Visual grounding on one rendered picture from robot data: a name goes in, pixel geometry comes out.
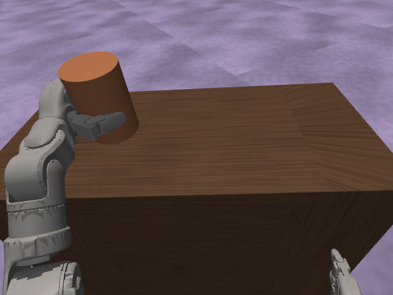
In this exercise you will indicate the left robot arm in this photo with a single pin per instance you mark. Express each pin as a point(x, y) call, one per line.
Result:
point(35, 197)

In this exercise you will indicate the left robot hand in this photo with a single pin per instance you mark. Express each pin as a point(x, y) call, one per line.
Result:
point(56, 102)

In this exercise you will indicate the can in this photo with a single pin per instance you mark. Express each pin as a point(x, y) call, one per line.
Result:
point(96, 85)

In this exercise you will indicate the right robot hand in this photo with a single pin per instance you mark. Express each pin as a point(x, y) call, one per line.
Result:
point(342, 282)

